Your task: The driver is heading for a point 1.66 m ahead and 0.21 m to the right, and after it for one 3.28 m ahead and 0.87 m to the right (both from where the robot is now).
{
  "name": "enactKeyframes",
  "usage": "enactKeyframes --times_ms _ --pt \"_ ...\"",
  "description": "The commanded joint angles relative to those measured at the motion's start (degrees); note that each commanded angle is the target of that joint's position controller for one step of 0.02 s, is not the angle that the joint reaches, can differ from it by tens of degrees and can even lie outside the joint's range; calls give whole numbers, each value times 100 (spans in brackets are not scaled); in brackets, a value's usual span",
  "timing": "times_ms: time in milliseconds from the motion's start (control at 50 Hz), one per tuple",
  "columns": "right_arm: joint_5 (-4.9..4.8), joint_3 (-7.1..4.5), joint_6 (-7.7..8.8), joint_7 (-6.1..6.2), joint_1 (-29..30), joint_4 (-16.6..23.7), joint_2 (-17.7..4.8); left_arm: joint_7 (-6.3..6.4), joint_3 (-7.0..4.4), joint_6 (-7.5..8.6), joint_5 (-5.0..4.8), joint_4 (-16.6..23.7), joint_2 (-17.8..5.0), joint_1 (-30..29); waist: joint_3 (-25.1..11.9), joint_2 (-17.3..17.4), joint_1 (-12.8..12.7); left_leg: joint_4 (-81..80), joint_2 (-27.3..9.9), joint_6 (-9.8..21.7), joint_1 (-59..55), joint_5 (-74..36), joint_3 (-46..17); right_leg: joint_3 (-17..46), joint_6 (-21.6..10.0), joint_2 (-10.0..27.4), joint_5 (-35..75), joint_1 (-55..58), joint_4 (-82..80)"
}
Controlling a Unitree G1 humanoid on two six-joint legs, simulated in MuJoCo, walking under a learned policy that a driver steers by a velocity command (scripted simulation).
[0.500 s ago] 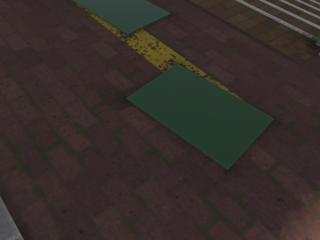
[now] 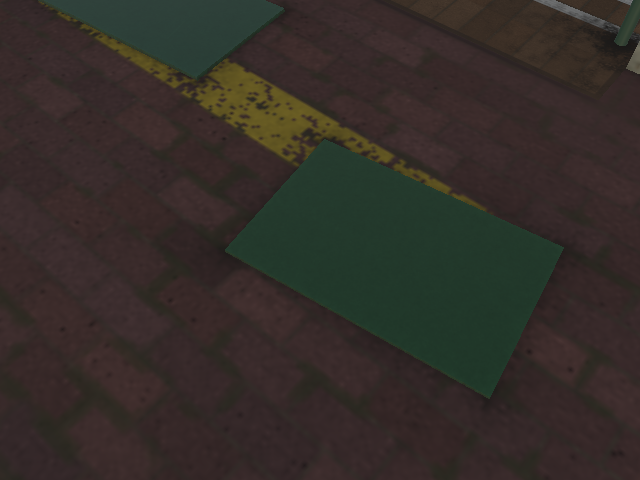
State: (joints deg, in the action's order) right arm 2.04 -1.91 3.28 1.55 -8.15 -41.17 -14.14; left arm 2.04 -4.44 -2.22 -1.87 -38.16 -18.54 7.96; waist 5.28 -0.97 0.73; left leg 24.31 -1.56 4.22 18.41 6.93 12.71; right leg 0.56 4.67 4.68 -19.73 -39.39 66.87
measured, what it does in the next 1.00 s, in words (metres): walks ahead: right foot, then left foot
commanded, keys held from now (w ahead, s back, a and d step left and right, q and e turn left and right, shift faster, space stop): e+shift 0.34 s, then shift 0.10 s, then q+shift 0.56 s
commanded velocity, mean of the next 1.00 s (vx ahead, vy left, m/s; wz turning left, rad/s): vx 0.04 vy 0.00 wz -0.16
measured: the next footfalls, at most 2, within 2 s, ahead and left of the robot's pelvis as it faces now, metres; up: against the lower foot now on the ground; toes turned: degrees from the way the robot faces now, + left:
right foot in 0.24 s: +0.14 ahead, -0.14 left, +0.00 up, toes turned -18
left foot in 0.64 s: +0.21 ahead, +0.09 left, +0.00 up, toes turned -19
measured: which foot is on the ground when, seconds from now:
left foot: down 0.00-0.24, up 0.26-0.62, down 0.64-0.98, up 1.00-1.00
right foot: up 0.00-0.22, down 0.24-0.66, up 0.68-0.96, down 0.98-1.00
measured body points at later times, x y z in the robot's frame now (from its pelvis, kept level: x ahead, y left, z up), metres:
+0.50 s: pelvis +0.09 -0.02 +0.00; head +0.13 -0.07 +0.45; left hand +0.34 +0.19 -0.07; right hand +0.18 -0.35 -0.10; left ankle +0.17 +0.12 -0.67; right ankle +0.10 -0.12 -0.74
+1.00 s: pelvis +0.10 -0.02 +0.00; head +0.14 -0.03 +0.44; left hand +0.32 +0.22 -0.08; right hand +0.21 -0.33 -0.11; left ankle +0.17 +0.11 -0.73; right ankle +0.10 -0.13 -0.74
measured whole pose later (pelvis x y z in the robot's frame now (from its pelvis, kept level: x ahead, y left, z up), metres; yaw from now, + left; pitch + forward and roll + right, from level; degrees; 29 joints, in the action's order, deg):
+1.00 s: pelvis +0.10 -0.02 +0.00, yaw -4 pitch +3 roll -1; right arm -2.3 -7.0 -3.3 2.3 -10.4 -39.0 -18.6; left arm 1.0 -4.8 0.5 -0.4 -37.4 -14.3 5.3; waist 1.2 2.4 1.8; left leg 34.3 5.0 -0.7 24.0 16.3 -13.6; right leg 4.4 -0.4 -4.4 -13.6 -17.5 28.1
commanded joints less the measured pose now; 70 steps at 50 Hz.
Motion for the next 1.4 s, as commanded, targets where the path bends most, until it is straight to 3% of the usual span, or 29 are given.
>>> enactKeyframes --times_ms 20,160,240,260,280,300,320,360,460,540,620,660,680,700,720,780,860,960,980,1000,1020,1040,1100,1180,1280,1340,1360,1380,1400 --pt "-17 -271 -20 131 615 422 -876 -44 -73 -55 59 146 -157 804 -1163 517 -341 -913 -1657 948 -371 -1831 -586 69 -75 294 1033 876 -628" --pt "-215 -405 -355 43 586 224 -1054 -306 -216 -186 37 591 -316 -43 -787 661 -34 -538 -1989 648 -1261 -1072 -186 -562 -464 168 553 984 -2082" --pt "-396 -450 -439 -47 437 12 -928 -270 -395 -129 52 511 -459 692 -915 275 -404 1183 -1657 -62 -1296 -1711 302 -633 -1041 -236 1357 2161 -3777" --pt "-273 -463 -421 -54 410 149 -896 -124 -657 -45 102 468 -1283 1215 -909 -1123 -495 3006 -905 -532 47 -234 511 1053 -1603 509 4635 3169 -4153" --pt "-62 -365 -357 -35 830 605 -617 -114 -699 27 286 538 -1742 1155 -1357 -2018 -236 4610 192 -966 2085 3183 -246 3206 -2825 1362 5061 4134 -4342" --pt "-83 -396 -309 -63 1121 582 -762 -195 -624 194 321 622 -1461 1093 -1966 -916 -468 5189 136 -894 2400 3203 -1438 3312 -2878 1539 4217 4315 -4546" --pt "-221 -391 -271 -58 1283 617 -711 -201 -577 297 257 617 -1359 930 -1792 -494 -373 5144 107 -733 2591 2699 -1651 2928 -2590 1366 3606 4219 -4597" --pt "-153 -439 -251 58 1075 425 -779 -86 -434 254 -5 716 -871 268 -1344 -99 -19 4472 -70 -660 2483 1791 -1748 2150 -1990 927 2869 3565 -4582" --pt "-226 -332 -350 4 745 209 -437 79 -284 158 186 776 -541 171 -1640 -410 24 3360 32 -839 1435 1336 -1482 1379 -1791 554 3542 3099 -4350" --pt "-255 -213 -429 -96 459 26 -335 17 -33 170 362 596 -36 87 -1651 -713 -118 2359 -224 -788 310 1194 -1324 1053 -1709 610 2551 2547 -4337" --pt "-293 -308 -421 -191 390 119 -735 6 -111 157 314 430 -462 -49 -905 -851 -102 1211 66 -505 2 846 -883 1050 -1533 681 1490 2207 -4132" --pt "-183 -373 -383 -218 345 220 -1086 100 -146 157 244 395 -412 152 -710 -123 -257 475 -314 -135 68 -918 -1667 697 -1016 226 777 2215 -3275" --pt "-212 -478 -347 -192 313 246 -1452 132 -138 174 358 509 -243 299 -667 1031 -542 94 -941 413 124 -1597 -2869 -66 -569 -596 166 1878 -2340" --pt "-182 -531 -321 -173 84 260 -1570 152 -123 204 359 687 -228 -305 -458 1765 -140 -577 -1493 1154 -14 -1298 -4210 -153 -332 -1086 -441 1154 -1700" --pt "-65 -514 -250 -148 -351 213 -1430 154 -164 219 287 810 -314 -736 -559 1754 223 -819 -1800 1492 -491 -1353 -4772 287 -279 -1072 -1612 511 -537" --pt "-294 -550 -201 13 -9 360 -1280 88 -168 184 219 712 -93 -590 -909 847 -72 -357 -1230 925 -970 -1515 -3913 725 -227 -782 -1042 218 -53" --pt "-379 -620 -497 144 -46 484 -1133 -14 -46 305 154 717 348 -803 -1324 936 20 -158 -670 581 -1050 -1202 -3613 460 -140 -974 -486 1010 -2092" --pt "-498 -655 -595 84 148 712 -1100 -133 -215 368 41 280 -61 207 -1373 1172 -301 -1 -326 303 -168 -73 -4000 362 -309 -926 768 2930 -4686" --pt "-467 -588 -614 78 -70 714 -842 -97 -306 339 101 237 -360 385 -1468 590 -209 710 39 7 683 1367 -3648 1055 -633 -22 924 3817 -4930" --pt "-429 -530 -561 38 -349 842 -576 -65 -379 269 338 347 -876 118 -1358 -1322 158 2178 948 -351 2016 2852 -2429 2766 -1491 1467 1792 4032 -5038" --pt "-316 -670 -474 8 -343 834 -1093 -96 -334 333 565 483 -659 -96 -1169 -1277 159 3531 398 -595 2288 2840 -2341 3194 -2021 2097 2105 3455 -5198" --pt "-341 -775 -490 -13 -384 706 -1435 -53 -229 369 523 602 -310 -475 -1000 -769 270 4135 204 -687 2131 2377 -2194 2486 -1912 1739 1986 3150 -5147" --pt "-324 -711 -652 -34 -497 560 -1145 94 -123 362 279 634 -104 -771 -667 -500 249 4996 6 -937 2289 1355 -1847 993 -1488 889 1920 2914 -5005" --pt "-331 -465 -601 -85 284 1006 -703 161 -165 287 337 360 -349 140 -804 -517 -263 4073 -97 -1121 2427 1224 -1581 680 -1828 982 2707 3545 -4954" --pt "-234 -294 -551 -136 304 1031 -506 -13 -232 252 196 257 -641 102 -1106 -761 -228 2360 27 -947 927 1815 -1308 375 -1883 1011 3110 3208 -4683" --pt "-177 -255 -533 -121 -190 696 -323 -160 -21 307 64 88 -205 14 -1080 -805 96 -50 237 -682 -667 545 -1121 371 -1594 706 2838 2741 -4310" --pt "-171 -306 -523 -99 -273 674 -551 -203 -3 350 17 -33 -204 275 -1022 -724 99 -693 201 -545 -1392 -222 -1235 397 -1282 590 2593 2371 -4194" --pt "-152 -406 -518 -15 -514 731 -1025 -260 25 411 150 -14 -189 447 -1348 -261 28 -326 -548 -372 -2336 -1658 -1931 324 -827 321 1626 1850 -3793" --pt "-32 -492 -582 84 -585 828 -1474 -333 94 475 294 67 28 546 -1496 1067 -71 289 -1764 245 -2957 -3854 -2648 -19 -387 -166 -776 788 -2866"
